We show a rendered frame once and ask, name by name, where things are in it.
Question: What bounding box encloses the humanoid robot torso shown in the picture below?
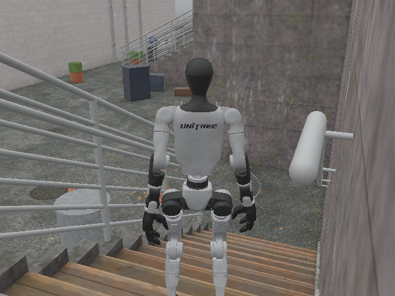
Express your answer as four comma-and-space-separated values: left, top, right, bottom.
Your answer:
173, 101, 224, 212

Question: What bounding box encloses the right robot hand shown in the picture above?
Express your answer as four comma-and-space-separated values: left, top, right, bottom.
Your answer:
232, 204, 256, 232

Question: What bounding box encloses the right robot upper arm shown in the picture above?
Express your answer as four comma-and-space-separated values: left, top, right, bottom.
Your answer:
222, 107, 246, 169

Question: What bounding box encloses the left robot thigh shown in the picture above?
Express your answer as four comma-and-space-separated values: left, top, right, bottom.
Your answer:
161, 189, 183, 260

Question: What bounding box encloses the robot right forearm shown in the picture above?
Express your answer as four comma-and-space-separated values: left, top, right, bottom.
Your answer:
235, 153, 255, 207

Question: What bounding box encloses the left robot hand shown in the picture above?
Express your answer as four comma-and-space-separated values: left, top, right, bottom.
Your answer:
143, 211, 168, 245

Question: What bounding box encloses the left robot upper arm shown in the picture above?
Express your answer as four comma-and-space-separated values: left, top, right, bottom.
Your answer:
153, 106, 176, 170

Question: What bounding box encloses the robot left forearm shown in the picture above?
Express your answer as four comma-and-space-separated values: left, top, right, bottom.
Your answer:
144, 153, 165, 213

